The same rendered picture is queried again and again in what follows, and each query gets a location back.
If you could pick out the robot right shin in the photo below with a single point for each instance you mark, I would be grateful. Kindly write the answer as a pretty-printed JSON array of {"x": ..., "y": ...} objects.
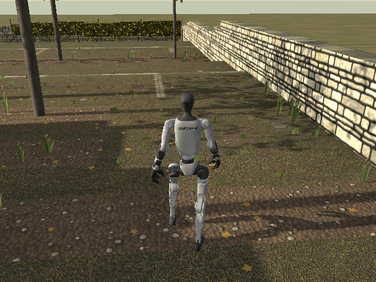
[{"x": 199, "y": 222}]

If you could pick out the robot left hand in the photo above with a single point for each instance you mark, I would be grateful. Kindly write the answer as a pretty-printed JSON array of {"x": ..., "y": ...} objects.
[{"x": 154, "y": 175}]

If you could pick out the left robot forearm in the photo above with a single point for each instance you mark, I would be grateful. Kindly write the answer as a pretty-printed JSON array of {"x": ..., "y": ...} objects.
[{"x": 159, "y": 158}]

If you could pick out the robot right hand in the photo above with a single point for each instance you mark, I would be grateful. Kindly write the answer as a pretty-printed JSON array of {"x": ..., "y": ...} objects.
[{"x": 213, "y": 161}]

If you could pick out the right robot forearm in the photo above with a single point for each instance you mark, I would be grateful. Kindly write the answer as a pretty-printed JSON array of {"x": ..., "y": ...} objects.
[{"x": 215, "y": 153}]

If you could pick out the robot head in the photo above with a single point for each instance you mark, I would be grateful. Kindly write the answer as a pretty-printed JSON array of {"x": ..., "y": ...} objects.
[{"x": 186, "y": 102}]

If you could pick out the left robot upper arm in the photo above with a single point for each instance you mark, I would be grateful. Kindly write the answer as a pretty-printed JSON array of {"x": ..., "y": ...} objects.
[{"x": 168, "y": 125}]

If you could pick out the right robot upper arm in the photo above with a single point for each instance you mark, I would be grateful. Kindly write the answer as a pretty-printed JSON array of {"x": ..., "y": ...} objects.
[{"x": 205, "y": 123}]

